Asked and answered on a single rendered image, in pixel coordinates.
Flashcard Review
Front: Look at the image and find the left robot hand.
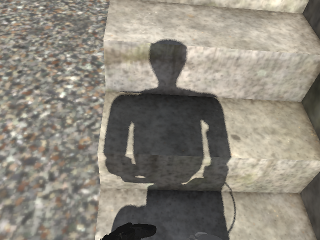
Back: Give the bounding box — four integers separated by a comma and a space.
100, 222, 157, 240

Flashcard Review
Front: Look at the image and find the right robot shin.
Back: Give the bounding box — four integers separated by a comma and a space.
195, 231, 207, 236

